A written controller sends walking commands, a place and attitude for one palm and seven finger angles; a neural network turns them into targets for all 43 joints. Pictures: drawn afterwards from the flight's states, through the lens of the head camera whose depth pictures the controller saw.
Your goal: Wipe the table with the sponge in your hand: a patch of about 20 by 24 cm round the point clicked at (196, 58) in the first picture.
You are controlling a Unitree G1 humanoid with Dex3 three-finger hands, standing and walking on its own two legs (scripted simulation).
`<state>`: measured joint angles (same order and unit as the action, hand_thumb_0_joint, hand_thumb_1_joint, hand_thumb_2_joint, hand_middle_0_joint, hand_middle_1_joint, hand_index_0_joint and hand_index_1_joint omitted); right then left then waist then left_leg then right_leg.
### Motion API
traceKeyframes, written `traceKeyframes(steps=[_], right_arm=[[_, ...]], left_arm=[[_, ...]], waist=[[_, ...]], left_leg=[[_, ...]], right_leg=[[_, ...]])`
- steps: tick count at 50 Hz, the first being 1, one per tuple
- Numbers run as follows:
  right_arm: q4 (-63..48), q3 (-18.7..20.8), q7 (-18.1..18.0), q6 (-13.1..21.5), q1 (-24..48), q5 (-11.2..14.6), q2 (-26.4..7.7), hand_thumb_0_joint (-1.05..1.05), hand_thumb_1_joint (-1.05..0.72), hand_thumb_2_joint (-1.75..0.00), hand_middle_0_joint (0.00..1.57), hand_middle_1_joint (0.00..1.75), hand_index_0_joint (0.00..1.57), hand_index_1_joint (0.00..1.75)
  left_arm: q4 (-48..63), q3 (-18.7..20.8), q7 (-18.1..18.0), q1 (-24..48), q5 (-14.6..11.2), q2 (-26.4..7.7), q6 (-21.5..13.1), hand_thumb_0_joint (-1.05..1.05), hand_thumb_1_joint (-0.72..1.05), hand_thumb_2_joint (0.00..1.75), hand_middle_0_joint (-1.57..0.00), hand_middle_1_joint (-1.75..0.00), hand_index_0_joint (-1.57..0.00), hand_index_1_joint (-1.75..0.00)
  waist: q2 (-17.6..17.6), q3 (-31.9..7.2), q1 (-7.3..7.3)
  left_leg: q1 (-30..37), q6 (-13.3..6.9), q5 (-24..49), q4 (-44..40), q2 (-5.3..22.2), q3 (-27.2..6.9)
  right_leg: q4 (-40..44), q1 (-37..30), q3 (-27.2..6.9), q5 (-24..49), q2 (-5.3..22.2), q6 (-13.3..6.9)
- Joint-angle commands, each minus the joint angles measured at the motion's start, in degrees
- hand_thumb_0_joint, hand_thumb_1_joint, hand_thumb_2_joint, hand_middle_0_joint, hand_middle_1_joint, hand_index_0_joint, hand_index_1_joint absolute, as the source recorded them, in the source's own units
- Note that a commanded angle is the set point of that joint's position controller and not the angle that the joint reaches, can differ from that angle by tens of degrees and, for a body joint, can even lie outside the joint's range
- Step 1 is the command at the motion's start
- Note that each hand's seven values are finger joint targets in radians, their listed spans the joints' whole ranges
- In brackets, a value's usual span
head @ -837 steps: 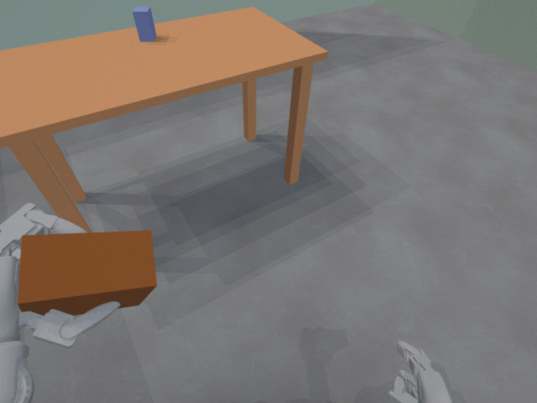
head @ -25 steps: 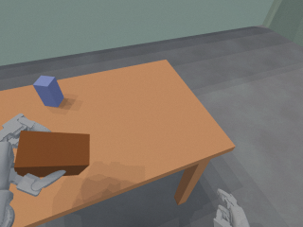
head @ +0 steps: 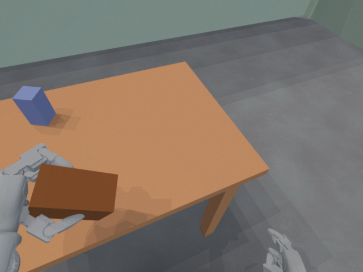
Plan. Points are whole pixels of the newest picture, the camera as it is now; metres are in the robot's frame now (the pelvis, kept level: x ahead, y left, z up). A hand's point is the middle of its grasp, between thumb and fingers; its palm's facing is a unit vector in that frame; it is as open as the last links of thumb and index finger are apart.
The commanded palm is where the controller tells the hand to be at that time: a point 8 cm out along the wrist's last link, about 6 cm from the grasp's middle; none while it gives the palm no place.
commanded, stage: come to a stop and stand still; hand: left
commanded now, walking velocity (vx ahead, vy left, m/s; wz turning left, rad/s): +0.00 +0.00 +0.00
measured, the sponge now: (85, 196) +0.22 +0.19 +0.09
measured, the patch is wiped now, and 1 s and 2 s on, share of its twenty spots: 0.00 0.00 0.00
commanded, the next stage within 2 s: look again from close up in 1.60 s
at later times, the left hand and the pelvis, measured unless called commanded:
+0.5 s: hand (6, 167) +0.23 +0.29 +0.17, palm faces +0.44 -0.80 -0.41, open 10.3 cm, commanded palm +0.16 +0.30 +0.17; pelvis +0.01 +0.02 +0.00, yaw +1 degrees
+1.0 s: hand (4, 198) +0.19 +0.28 +0.16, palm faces +0.42 -0.82 -0.38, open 10.3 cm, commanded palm +0.14 +0.31 +0.17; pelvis -0.02 +0.02 +0.00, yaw +2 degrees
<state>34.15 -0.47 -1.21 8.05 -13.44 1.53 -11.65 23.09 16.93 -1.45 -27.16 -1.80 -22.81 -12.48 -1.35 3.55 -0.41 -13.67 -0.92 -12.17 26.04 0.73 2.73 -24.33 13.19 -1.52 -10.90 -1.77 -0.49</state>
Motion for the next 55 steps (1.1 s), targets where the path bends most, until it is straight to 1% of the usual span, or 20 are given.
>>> traceKeyframes(steps=[1,8,12,13,14,15,16,17,18,22,23,27,28,29,33,34,38,44,47,55], right_arm=[[-10.3,1.5,-1.2,4.4,6.6,-0.1,-6.0,0.00,-0.90,-0.90,0.20,0.30,0.20,0.30],[-8.4,1.8,0.0,5.6,6.5,-0.2,-6.4,0.00,-0.90,-0.90,0.20,0.30,0.20,0.30],[-8.4,1.9,-0.5,3.2,6.3,-0.4,-6.8,0.00,-0.90,-0.90,0.20,0.30,0.20,0.30],[-15.5,-6.0,-5.0,0.5,-6.4,3.1,-10.8,0.00,-0.90,-0.90,0.20,0.30,0.20,0.30],[-12.3,1.4,-3.9,3.2,2.4,1.6,-5.5,0.00,-0.90,-0.90,0.20,0.30,0.20,0.30],[-9.2,0.5,-1.8,3.5,4.5,-0.7,-6.8,0.00,-0.90,-0.90,0.20,0.30,0.20,0.30],[-10.4,1.3,-1.1,3.5,5.3,-0.9,-10.0,0.00,-0.90,-0.90,0.20,0.30,0.20,0.30],[-11.6,1.3,-0.6,4.0,4.2,-1.1,-9.7,0.00,-0.90,-0.90,0.20,0.30,0.20,0.30],[-10.3,1.5,0.1,4.2,5.8,-1.4,-10.3,0.00,-0.90,-0.90,0.20,0.30,0.20,0.30],[-11.1,1.6,2.2,5.3,2.9,-1.1,-9.2,0.00,-0.90,-0.90,0.20,0.30,0.20,0.30],[-10.6,1.4,2.6,5.6,5.0,-0.7,-9.1,0.00,-0.90,-0.90,0.20,0.30,0.20,0.30],[-9.2,1.9,1.2,4.8,4.8,-1.7,-9.4,0.00,-0.90,-0.90,0.20,0.30,0.20,0.30],[-9.2,2.1,0.8,4.3,6.4,-1.6,-10.2,0.00,-0.90,-0.90,0.20,0.30,0.20,0.30],[-8.7,1.8,0.2,3.6,5.5,-1.9,-8.5,0.00,-0.90,-0.90,0.20,0.30,0.20,0.30],[-9.2,2.2,-0.3,3.2,6.1,-1.3,-8.9,0.00,-0.90,-0.90,0.20,0.30,0.20,0.30],[-9.4,1.8,-0.3,3.1,5.8,-1.5,-8.0,0.00,-0.90,-0.90,0.20,0.30,0.20,0.30],[-9.1,2.2,0.1,4.3,5.7,-0.9,-8.4,0.00,-0.90,-0.90,0.20,0.30,0.20,0.30],[-9.0,1.9,-0.3,2.8,4.2,-0.8,-8.2,0.00,-0.90,-0.90,0.20,0.30,0.20,0.30],[-10.0,1.7,-1.0,2.2,4.6,-0.2,-7.8,0.00,-0.90,-0.90,0.20,0.30,0.20,0.30],[-11.3,0.9,-1.5,3.1,7.1,-0.5,-7.1,0.00,-0.90,-0.90,0.20,0.30,0.20,0.30]], left_arm=[[20.0,14.9,-3.7,13.8,-2.0,-14.8,-5.7,0.00,0.10,1.30,-1.20,-1.60,-1.20,-1.60],[15.6,10.5,-3.7,3.4,-1.4,-8.0,-4.1,0.00,0.10,1.30,-1.20,-1.60,-1.20,-1.60],[9.5,9.6,-3.4,4.9,-1.4,-7.5,-2.7,0.00,0.10,1.30,-1.20,-1.60,-1.20,-1.60],[29.3,22.2,-4.5,48.1,-3.6,-46.8,-9.1,0.00,0.10,1.30,-1.20,-1.60,-1.20,-1.60],[4.2,24.5,-3.9,30.2,-0.7,-21.3,-5.7,0.00,0.10,1.30,-1.20,-1.60,-1.20,-1.60],[2.3,19.1,-3.8,24.8,-0.4,-17.8,-4.8,0.00,0.10,1.30,-1.20,-1.60,-1.20,-1.60],[-0.1,18.4,-4.2,22.3,-1.3,-19.0,-4.2,0.00,0.10,1.30,-1.20,-1.60,-1.20,-1.60],[2.4,17.3,-3.7,20.0,-1.7,-18.7,-5.0,0.00,0.10,1.30,-1.20,-1.60,-1.20,-1.60],[0.2,16.3,-3.3,17.4,-2.1,-17.1,-4.6,0.00,0.10,1.30,-1.20,-1.60,-1.20,-1.60],[13.1,6.6,-2.9,5.2,-2.0,-7.3,-5.5,0.00,0.10,1.30,-1.20,-1.60,-1.20,-1.60],[14.5,6.2,-3.4,5.8,-2.2,-6.8,-5.1,0.00,0.10,1.30,-1.20,-1.60,-1.20,-1.60],[16.8,10.3,-5.2,9.2,0.0,-10.8,-4.8,0.00,0.10,1.30,-1.20,-1.60,-1.20,-1.60],[18.0,14.8,-6.0,11.9,0.2,-16.2,-4.6,0.00,0.10,1.30,-1.20,-1.60,-1.20,-1.60],[16.2,12.8,-5.9,11.2,0.5,-12.7,-4.6,0.00,0.10,1.30,-1.20,-1.60,-1.20,-1.60],[19.1,14.9,-6.8,12.1,-0.1,-16.3,-3.7,0.00,0.10,1.30,-1.20,-1.60,-1.20,-1.60],[19.9,12.5,-6.6,10.8,-0.2,-13.5,-3.9,0.00,0.10,1.30,-1.20,-1.60,-1.20,-1.60],[19.9,11.4,-6.3,6.6,-0.9,-11.4,-4.0,0.00,0.10,1.30,-1.20,-1.60,-1.20,-1.60],[9.7,7.2,-5.0,4.6,-1.0,-4.8,-2.9,0.00,0.10,1.30,-1.20,-1.60,-1.20,-1.60],[8.1,8.2,-4.7,9.0,-1.1,-6.9,-2.3,0.00,0.10,1.30,-1.20,-1.60,-1.20,-1.60],[17.2,7.0,-5.4,15.1,-0.1,-8.1,-2.2,0.00,0.10,1.30,-1.20,-1.60,-1.20,-1.60]], waist=[[11.8,-12.0,-1.58],[4.7,-13.7,-1.75],[-0.2,-8.9,-1.38],[16.8,-9.4,1.47],[6.1,-6.9,-1.50],[1.3,-4.8,-0.80],[0.1,-4.0,-1.77],[-1.5,-7.4,-1.83],[2.0,-9.9,-1.49],[2.9,-11.9,-2.20],[5.6,-13.6,-1.99],[2.1,-12.0,-1.37],[4.3,-13.3,-1.36],[4.3,-12.1,-1.20],[12.6,-13.2,-1.66],[12.7,-12.2,-1.75],[10.0,-14.0,-1.62],[2.3,-7.9,-0.61],[1.2,-5.8,-0.23],[6.3,-8.1,-0.40]], left_leg=[[3.4,-0.7,5.5,-3.5,3.0,-4.4],[8.9,-0.1,17.1,-1.3,3.8,-4.0],[4.9,0.2,9.4,-4.3,4.6,-5.0],[-0.1,-0.7,9.5,-6.5,2.6,-4.7],[0.5,-0.6,4.1,-4.6,6.3,-7.5],[0.0,-0.2,2.7,-6.4,4.6,-6.6],[1.1,-0.1,2.1,-5.2,3.8,-5.5],[1.1,-0.3,1.4,-2.9,2.9,-5.4],[3.6,-0.3,-0.4,-2.9,2.8,-5.1],[5.3,-0.9,10.8,-1.6,2.9,-4.8],[7.5,-0.9,11.4,-2.6,3.2,-5.2],[4.2,0.3,11.4,-3.2,4.1,-6.0],[4.5,0.3,9.0,-4.0,4.2,-6.7],[2.9,0.5,10.4,-4.2,4.6,-6.9],[3.0,1.2,8.8,-4.4,4.4,-7.3],[1.7,1.0,8.3,-4.4,4.5,-7.4],[5.5,1.2,11.2,-3.7,4.6,-8.0],[2.7,1.4,2.4,-7.3,6.4,-8.9],[0.5,0.6,-5.8,-8.7,6.5,-9.0],[0.0,-0.7,-10.4,-7.8,5.1,-8.4]], right_leg=[[2.0,-5.8,-5.0,9.0,5.6,-1.5],[2.1,-4.9,-3.4,17.6,5.5,-1.0],[4.3,-2.4,-3.2,11.6,5.2,-0.4],[-1.4,-11.1,2.3,-3.3,0.0,2.4],[-1.7,1.6,2.3,-9.6,3.3,0.3],[0.7,1.6,1.2,-6.4,2.9,-0.5],[2.8,3.5,-1.8,-2.7,3.5,-1.6],[4.5,2.8,-3.9,-0.7,5.2,-2.1],[3.5,4.0,-5.0,-2.8,5.2,-2.4],[1.9,-0.7,-3.5,11.0,6.2,-2.2],[0.2,-0.3,-3.0,9.8,5.1,-1.8],[0.4,-2.6,-1.3,11.4,5.9,-1.3],[-0.9,-2.8,-2.1,8.9,5.3,-1.1],[-0.8,-3.7,-0.2,9.8,5.9,-1.1],[-1.6,-4.7,-0.6,8.2,5.9,-1.3],[-0.9,-5.0,0.5,8.1,6.2,-1.3],[-1.2,-3.4,0.3,8.8,6.0,-1.5],[1.1,1.5,1.0,2.3,5.3,-0.4],[3.2,2.6,-0.7,-2.3,5.8,-0.2],[4.8,0.2,-2.3,-3.6,6.0,-1.0]])
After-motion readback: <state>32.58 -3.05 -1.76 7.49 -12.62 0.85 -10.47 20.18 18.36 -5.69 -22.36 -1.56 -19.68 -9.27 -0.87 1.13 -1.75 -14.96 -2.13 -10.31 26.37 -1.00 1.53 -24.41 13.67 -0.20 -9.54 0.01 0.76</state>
